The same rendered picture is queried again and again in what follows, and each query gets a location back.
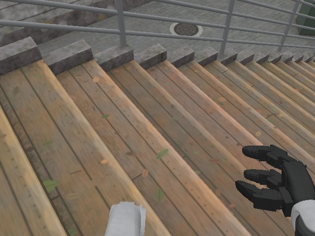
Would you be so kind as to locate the right robot forearm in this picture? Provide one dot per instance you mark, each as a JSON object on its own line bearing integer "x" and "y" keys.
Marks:
{"x": 302, "y": 218}

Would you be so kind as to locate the right robot hand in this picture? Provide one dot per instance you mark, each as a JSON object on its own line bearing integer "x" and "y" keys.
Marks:
{"x": 294, "y": 185}

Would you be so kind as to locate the left robot thigh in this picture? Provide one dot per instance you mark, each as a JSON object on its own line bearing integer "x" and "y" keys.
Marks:
{"x": 126, "y": 219}

